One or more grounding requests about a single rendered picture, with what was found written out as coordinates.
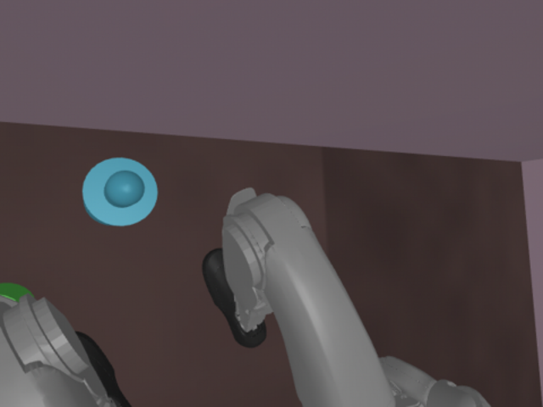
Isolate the right robot hand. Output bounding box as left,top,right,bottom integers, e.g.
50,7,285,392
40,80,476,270
379,356,437,407

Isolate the right robot arm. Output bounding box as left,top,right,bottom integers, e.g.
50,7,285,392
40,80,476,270
427,379,491,407

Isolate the right robot foot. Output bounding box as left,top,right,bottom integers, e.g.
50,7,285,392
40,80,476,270
202,248,266,348

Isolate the left robot foot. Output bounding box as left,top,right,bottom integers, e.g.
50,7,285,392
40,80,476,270
76,332,132,407

